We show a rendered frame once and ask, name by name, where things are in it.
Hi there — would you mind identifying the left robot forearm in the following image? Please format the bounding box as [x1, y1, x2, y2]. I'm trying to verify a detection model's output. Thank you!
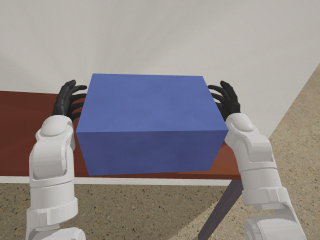
[25, 115, 78, 240]

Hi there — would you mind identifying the right robot forearm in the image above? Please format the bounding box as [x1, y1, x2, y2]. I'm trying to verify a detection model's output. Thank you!
[224, 113, 307, 240]

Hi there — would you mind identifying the left robot upper arm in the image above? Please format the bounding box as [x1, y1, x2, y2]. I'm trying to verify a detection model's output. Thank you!
[32, 227, 86, 240]

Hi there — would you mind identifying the table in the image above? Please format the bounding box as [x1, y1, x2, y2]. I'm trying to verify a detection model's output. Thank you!
[0, 90, 244, 240]

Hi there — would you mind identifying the carton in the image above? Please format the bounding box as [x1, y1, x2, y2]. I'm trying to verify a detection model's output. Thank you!
[75, 73, 229, 176]

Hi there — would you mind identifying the robot left hand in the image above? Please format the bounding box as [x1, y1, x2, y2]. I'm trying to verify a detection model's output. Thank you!
[51, 79, 87, 122]

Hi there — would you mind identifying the right robot upper arm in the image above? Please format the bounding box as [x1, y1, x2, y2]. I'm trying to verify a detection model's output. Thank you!
[244, 214, 305, 240]

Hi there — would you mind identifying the robot right hand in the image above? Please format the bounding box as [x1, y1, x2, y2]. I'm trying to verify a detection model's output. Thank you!
[207, 80, 241, 122]

